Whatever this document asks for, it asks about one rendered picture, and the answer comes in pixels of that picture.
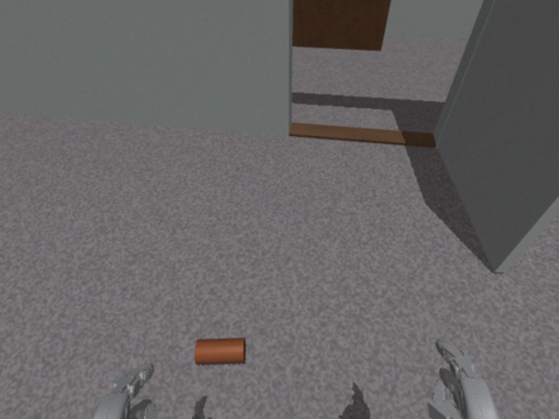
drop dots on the left robot hand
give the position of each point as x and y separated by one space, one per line
116 405

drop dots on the can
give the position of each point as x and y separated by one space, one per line
220 351

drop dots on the right robot hand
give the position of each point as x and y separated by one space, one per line
471 394

